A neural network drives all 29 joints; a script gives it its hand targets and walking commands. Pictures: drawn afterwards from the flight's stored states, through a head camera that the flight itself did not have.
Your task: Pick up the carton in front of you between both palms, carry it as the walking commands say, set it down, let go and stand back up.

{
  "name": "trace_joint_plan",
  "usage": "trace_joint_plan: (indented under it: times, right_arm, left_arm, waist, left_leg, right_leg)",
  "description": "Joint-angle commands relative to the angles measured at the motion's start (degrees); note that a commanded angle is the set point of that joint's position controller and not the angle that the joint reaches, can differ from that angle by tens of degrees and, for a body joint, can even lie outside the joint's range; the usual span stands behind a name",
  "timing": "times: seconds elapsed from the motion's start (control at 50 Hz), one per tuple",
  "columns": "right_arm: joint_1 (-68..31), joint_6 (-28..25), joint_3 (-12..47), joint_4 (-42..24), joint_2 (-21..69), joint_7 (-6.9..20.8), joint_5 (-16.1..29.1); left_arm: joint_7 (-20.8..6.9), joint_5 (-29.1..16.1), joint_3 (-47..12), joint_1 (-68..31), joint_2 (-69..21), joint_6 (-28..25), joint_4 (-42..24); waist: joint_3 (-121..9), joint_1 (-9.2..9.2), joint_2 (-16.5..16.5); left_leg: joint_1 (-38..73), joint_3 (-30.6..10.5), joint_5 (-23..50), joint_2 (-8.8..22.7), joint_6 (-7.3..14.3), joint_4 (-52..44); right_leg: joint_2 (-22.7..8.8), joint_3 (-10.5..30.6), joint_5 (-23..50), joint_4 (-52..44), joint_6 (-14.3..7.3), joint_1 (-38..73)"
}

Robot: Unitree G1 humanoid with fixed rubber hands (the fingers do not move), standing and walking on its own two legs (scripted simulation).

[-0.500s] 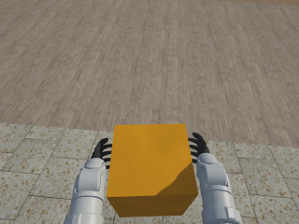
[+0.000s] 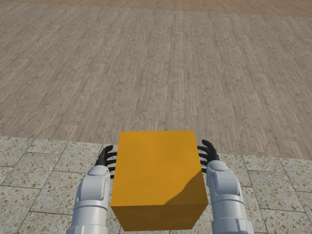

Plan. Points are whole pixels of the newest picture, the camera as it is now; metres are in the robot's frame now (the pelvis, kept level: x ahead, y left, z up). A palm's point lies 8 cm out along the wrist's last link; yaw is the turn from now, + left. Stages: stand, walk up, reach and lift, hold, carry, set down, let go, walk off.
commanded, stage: hold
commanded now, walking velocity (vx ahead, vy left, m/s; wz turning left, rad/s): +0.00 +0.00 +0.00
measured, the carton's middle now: (157, 183) +0.29 -0.01 -0.04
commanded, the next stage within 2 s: carry in 1.04 s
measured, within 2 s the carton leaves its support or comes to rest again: neither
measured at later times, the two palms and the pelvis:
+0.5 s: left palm (101, 169) +0.28 +0.15 +0.04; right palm (211, 164) +0.29 -0.15 +0.05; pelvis +0.00 +0.00 +0.00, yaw +0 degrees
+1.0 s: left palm (101, 171) +0.28 +0.15 +0.04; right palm (212, 165) +0.29 -0.15 +0.05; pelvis +0.00 +0.00 +0.00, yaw +0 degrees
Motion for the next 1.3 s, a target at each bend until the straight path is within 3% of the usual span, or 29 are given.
trace_joint_plan:
  times: [0.0, 0.22, 0.64, 1.0, 1.02, 1.06, 1.08, 1.12, 1.14, 1.18, 1.2, 1.22, 1.24, 1.26, 1.28]
  right_arm:
    - [-27.9, -0.7, 31.0, 0.0, 55.2, 15.3, 15.3]
    - [-30.3, -1.3, 29.4, 3.5, 55.6, 15.7, 14.3]
    - [-23.3, -0.7, 31.6, -1.9, 54.5, 14.9, 15.5]
    - [-24.4, -0.6, 31.7, -1.6, 54.8, 14.4, 15.5]
    - [-26.2, -0.2, 32.4, -1.8, 55.1, 14.3, 16.1]
    - [-26.1, 0.1, 33.5, -3.2, 55.4, 13.9, 17.4]
    - [-27.0, 0.3, 34.9, -5.0, 55.7, 13.5, 18.1]
    - [-27.0, 1.4, 37.3, -8.3, 55.9, 12.4, 19.2]
    - [-25.6, 2.4, 38.5, -10.3, 56.0, 11.7, 19.7]
    - [-24.7, 4.8, 40.8, -15.8, 55.7, 10.1, 20.9]
    - [-25.3, 6.4, 42.3, -19.0, 55.6, 9.5, 21.7]
    - [-25.6, 8.1, 44.0, -21.5, 55.6, 9.1, 22.8]
    - [-26.0, 9.5, 45.4, -23.5, 54.6, 8.6, 23.9]
    - [-26.2, 10.9, 47.0, -25.6, 54.2, 8.3, 25.4]
    - [-24.7, 12.2, 48.2, -27.2, 53.9, 7.8, 26.7]
  left_arm:
    - [-14.2, -16.1, -30.3, -35.7, -52.7, -4.9, -6.9]
    - [-14.6, -15.7, -29.6, -38.6, -54.2, -5.2, -3.5]
    - [-13.5, -16.7, -31.3, -31.3, -52.9, -4.6, -8.8]
    - [-13.8, -16.7, -31.2, -32.8, -51.9, -4.6, -8.5]
    - [-13.8, -17.6, -32.4, -35.6, -52.7, -4.4, -8.4]
    - [-13.7, -18.8, -33.5, -36.4, -52.7, -4.2, -10.4]
    - [-13.5, -19.7, -35.1, -37.4, -53.1, -4.0, -12.0]
    - [-12.9, -21.6, -37.6, -38.2, -53.3, -3.0, -15.5]
    - [-12.5, -22.8, -39.1, -37.9, -53.4, -2.1, -17.2]
    - [-11.8, -25.4, -41.8, -37.2, -53.8, 0.1, -21.0]
    - [-11.1, -26.1, -42.9, -36.5, -53.7, 1.4, -23.4]
    - [-10.2, -25.8, -42.8, -34.5, -52.2, 2.7, -25.1]
    - [-9.2, -25.5, -42.6, -31.6, -51.6, 4.3, -26.0]
    - [-8.3, -25.3, -42.5, -30.4, -50.8, 5.6, -28.4]
    - [-7.3, -25.3, -42.5, -28.7, -49.7, 7.1, -31.2]
  waist:
    - [-12.1, 0.43, 0.1]
    - [-13.0, -0.09, 0.2]
    - [-14.7, 0.20, 0.3]
    - [-13.5, 0.32, -0.1]
    - [-13.6, -0.02, 2.3]
    - [-13.0, -0.17, 3.0]
    - [-12.2, -0.42, 4.4]
    - [-15.5, -0.49, 9.0]
    - [-17.3, -0.40, 9.5]
    - [-20.3, 0.14, 6.7]
    - [-20.4, 0.51, 0.6]
    - [-18.8, 1.29, -12.2]
    - [-14.8, 1.52, -14.8]
    - [-13.5, 1.40, -11.4]
    - [-15.0, 1.44, -7.8]
  left_leg:
    - [3.4, 0.5, 1.6, -4.5, 0.9, -2.5]
    - [3.6, 0.6, -0.3, -4.2, 0.7, -2.3]
    - [6.5, 0.0, 10.4, -4.6, 0.3, -2.5]
    - [4.8, 0.2, 6.1, -4.7, 0.7, -2.3]
    - [-2.3, 1.3, -3.2, 6.3, 0.9, 1.2]
    - [-7.6, -3.5, -30.3, 6.8, 1.5, -3.5]
    - [-8.0, -5.1, -35.0, 7.8, 2.1, -4.8]
    - [-6.4, -10.3, -29.0, 12.3, 4.9, -7.8]
    - [-7.2, -11.1, -25.6, 13.6, 6.3, -7.8]
    - [-13.7, -5.4, -25.5, 11.1, 5.8, -3.3]
    - [-17.9, 0.9, -25.6, 7.2, 3.5, 4.0]
    - [-27.1, 8.0, -21.5, 2.4, 0.2, 18.5]
    - [-36.4, 9.0, -18.8, 2.0, -0.5, 24.0]
    - [-38.3, 6.9, -18.0, 4.3, 0.1, 24.7]
    - [-37.9, 7.2, -16.8, 4.6, 0.3, 23.3]
  right_leg:
    - [4.1, -0.8, 2.9, -3.8, -0.3, -2.3]
    - [4.1, -1.2, 0.7, -3.5, -0.6, -3.2]
    - [4.6, -0.5, 11.5, -3.6, -0.1, 0.1]
    - [4.2, -0.3, 7.9, -3.5, -0.1, -0.8]
    - [-5.5, 0.1, -2.0, 0.2, -1.1, -8.7]
    - [-3.4, 0.5, -25.7, 0.0, -1.3, -14.3]
    - [-2.0, -1.0, -27.2, 2.8, -0.9, -17.7]
    - [0.6, -6.8, -12.8, 12.8, 0.2, -17.9]
    - [0.2, -7.7, -10.4, 12.3, 0.1, -16.2]
    - [-0.6, -8.2, -10.2, 2.6, -1.1, -5.4]
    - [-4.4, -1.1, -16.7, -3.4, -2.5, -2.6]
    - [-14.5, 15.3, -27.9, -11.0, -6.3, 1.6]
    - [-20.4, 24.7, -28.3, -14.7, -9.6, 4.4]
    - [-21.4, 25.1, -21.4, -14.2, -11.8, 4.5]
    - [-20.7, 21.0, -14.2, -12.6, -11.7, 5.4]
